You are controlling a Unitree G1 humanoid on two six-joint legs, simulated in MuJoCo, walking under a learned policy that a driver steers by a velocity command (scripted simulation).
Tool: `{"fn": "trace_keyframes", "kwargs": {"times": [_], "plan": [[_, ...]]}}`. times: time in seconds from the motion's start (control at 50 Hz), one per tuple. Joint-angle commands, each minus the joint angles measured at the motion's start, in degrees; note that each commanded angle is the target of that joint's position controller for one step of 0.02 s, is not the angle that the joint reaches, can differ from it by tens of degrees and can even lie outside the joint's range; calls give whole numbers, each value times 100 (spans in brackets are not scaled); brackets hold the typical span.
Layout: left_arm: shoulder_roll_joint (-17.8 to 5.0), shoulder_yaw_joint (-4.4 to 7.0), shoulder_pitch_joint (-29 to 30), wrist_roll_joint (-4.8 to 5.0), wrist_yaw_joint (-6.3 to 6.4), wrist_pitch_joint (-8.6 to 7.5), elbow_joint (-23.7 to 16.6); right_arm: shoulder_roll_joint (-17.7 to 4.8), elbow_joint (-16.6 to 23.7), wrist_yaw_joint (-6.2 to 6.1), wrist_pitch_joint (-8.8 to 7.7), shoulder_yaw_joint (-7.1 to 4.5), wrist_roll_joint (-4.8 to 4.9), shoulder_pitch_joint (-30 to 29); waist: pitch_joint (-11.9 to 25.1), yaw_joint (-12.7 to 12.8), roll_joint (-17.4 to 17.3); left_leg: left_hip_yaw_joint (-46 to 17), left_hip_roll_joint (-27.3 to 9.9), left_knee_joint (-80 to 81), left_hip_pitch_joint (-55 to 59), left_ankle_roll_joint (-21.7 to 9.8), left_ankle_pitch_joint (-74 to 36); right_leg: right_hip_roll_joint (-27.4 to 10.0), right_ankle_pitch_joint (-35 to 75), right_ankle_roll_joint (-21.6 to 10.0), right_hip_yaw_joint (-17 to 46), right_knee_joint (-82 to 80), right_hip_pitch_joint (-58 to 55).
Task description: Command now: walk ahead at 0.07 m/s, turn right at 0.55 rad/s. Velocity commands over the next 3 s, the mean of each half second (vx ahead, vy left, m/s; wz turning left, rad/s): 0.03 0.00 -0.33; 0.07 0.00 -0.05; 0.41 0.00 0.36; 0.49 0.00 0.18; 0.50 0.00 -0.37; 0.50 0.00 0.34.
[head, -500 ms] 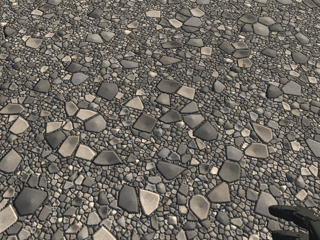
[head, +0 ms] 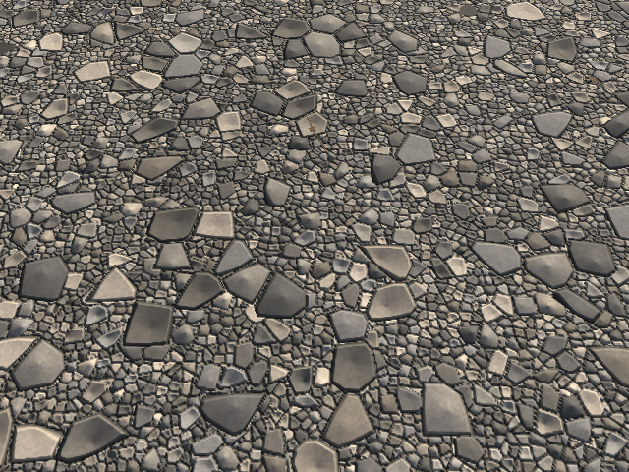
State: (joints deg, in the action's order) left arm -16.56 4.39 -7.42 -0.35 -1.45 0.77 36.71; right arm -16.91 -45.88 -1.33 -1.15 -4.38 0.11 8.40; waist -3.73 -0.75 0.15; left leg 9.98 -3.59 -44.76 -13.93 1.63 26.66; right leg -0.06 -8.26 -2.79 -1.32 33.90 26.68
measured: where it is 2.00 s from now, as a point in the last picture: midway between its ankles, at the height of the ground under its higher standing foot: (321, 380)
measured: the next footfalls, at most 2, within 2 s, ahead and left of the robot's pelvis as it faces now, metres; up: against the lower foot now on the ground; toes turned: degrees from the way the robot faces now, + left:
left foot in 0.38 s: +0.11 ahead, +0.15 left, +0.00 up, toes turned -10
left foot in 1.52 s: +0.49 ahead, +0.12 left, +0.00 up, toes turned +7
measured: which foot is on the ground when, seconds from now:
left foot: up 0.00-0.36, down 0.38-1.00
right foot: down 0.00-1.00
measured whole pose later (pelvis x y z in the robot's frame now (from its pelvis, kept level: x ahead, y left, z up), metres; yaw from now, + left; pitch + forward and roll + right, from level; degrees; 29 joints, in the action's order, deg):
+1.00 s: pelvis +0.09 +0.02 +0.01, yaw -10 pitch -1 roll +0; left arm -13.7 3.3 -14.7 1.1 0.8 -2.1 47.7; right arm -15.0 -51.9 -1.0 -1.7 -2.1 1.1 15.8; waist 0.2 -0.6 -1.1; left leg -0.4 -0.8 -31.5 -9.4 -0.5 21.6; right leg 0.7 -22.2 -2.4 0.3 37.3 16.8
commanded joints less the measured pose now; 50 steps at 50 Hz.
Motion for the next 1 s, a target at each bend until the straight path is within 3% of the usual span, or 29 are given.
{"fn": "trace_keyframes", "kwargs": {"times": [0.02,0.04,0.06,0.08,0.14,0.2,0.3,0.36,0.38,0.4,0.42,0.44,0.5,0.52,0.56,0.62,0.7,0.8,0.84,0.88,0.92,0.94,0.96,1.0], "plan": [[-1278,345,-926,-43,60,-94,-404,-700,464,95,-57,-105,-32,170,2282,461,753,-1498,435,-3243,-2247,149,1189,-2052,3534,-2011,3173,-1121,-3272],[-1078,283,-618,31,58,-129,-409,-669,528,82,-17,-101,65,-48,1714,315,496,-1469,284,-3019,-2398,56,742,-1737,2747,-1641,2588,-1173,-2728],[-957,259,-389,102,82,-111,-404,-616,464,9,25,-107,-2,-109,1312,194,106,-1448,155,-2563,-2408,63,344,-1432,1960,-1312,2281,-1307,-2233],[-888,229,-181,127,135,-73,-431,-686,479,-60,78,-140,-67,-161,1117,80,222,-1442,97,-2156,-2193,84,29,-1235,1482,-1150,2100,-1431,-1773],[-879,220,-22,-15,226,-25,-526,-520,368,-76,145,-106,-23,138,1194,-75,627,-1307,270,-1578,-1585,219,-368,-993,1424,-1112,1830,-1535,-1271],[-874,216,-102,-2,297,-17,-466,-384,357,-93,163,-37,-22,51,1287,45,679,-1320,222,-826,-1270,301,-596,-950,957,-1070,1769,-1498,-1207],[-789,139,-94,-53,260,46,-361,-447,395,-20,140,-29,5,-54,1038,224,905,-1238,217,148,-761,212,-639,-993,-307,-994,2099,-1508,-994],[-578,20,-73,11,244,79,-251,-310,273,88,51,1,-41,286,900,-9,763,-1040,300,1795,142,-57,-1510,-770,-553,-642,2057,-1198,-754],[-430,-30,-309,-14,241,56,-161,-469,288,107,22,-8,-146,339,849,53,442,-1426,-82,2161,472,-233,-1854,-516,-812,-319,1858,-914,-537],[-256,-71,-634,-102,225,13,-152,-917,350,83,12,-79,-234,327,890,375,-692,-2384,-1027,2385,630,-644,-2566,146,-1525,45,1193,-19,-243],[-390,-19,-341,-56,237,-25,-276,-789,299,98,10,-36,-286,53,611,378,-1463,-3006,-1447,2792,-339,-1254,-2023,303,-1759,251,712,62,-441],[-610,39,-195,-70,260,-29,-202,-519,468,100,-40,48,-272,-393,463,360,-1200,-2804,-1232,2865,-622,-1216,-1671,126,-1452,335,745,242,-879],[-323,-5,-54,-139,257,59,-95,-511,323,74,-120,68,-90,-271,450,256,-1005,-2139,-640,2555,-388,-669,-1440,25,-325,385,698,-443,-1321],[-258,-29,-55,-126,246,69,-78,-471,267,74,-133,95,-96,-129,480,244,-907,-2019,-516,2455,-358,-557,-1498,-36,-7,364,745,-598,-1515],[-400,7,-156,-69,239,84,25,-438,190,86,-139,124,-121,197,522,107,-576,-1780,-270,2457,-387,-398,-1112,-56,52,240,818,-563,-1615],[-360,6,-143,-71,236,44,155,-406,180,61,-108,147,-95,120,369,73,-202,-1564,-129,2244,-237,-360,-1022,-88,83,214,880,-703,-1391],[-315,2,-218,-53,265,-21,328,-353,106,48,-72,169,-78,182,483,19,106,-1401,-9,2052,-50,-356,-1392,-137,455,234,937,-727,-1450],[-317,2,-290,-34,313,-36,527,-290,-39,69,-45,194,-70,156,488,26,134,-1306,70,2013,5,-327,-1530,-162,568,222,965,-729,-1525],[-289,-2,-431,-9,337,-15,676,-321,-173,67,-13,181,-44,280,487,21,-12,-1292,142,2170,-48,-406,-260,39,-787,183,759,-647,-1455],[-341,22,-426,44,354,-64,678,-547,-200,28,8,107,37,352,26,-23,-382,-1789,-123,2494,-210,-742,1307,242,-2265,118,487,-296,-732],[-168,-16,-204,121,310,-254,567,-792,-285,-2,-64,30,84,644,-312,-117,-896,-3001,-991,3175,16,-1242,2120,260,-1800,133,81,469,-83],[-173,-18,-111,159,274,-350,535,-890,-304,-16,-102,-11,101,641,-496,-121,-1013,-3458,-1369,3392,8,-1457,2088,75,-1531,93,95,710,140],[-189,-12,-63,174,234,-436,530,-882,-317,-19,-139,-21,103,624,-569,-115,-990,-3562,-1483,3420,-39,-1523,1792,-60,-1470,26,172,758,130],[-118,-7,-410,184,155,-559,692,-784,-261,40,-158,9,160,327,-448,173,-888,-2989,-1150,3186,-349,-1292,1004,-23,-1404,-125,31,-135,-799]]}}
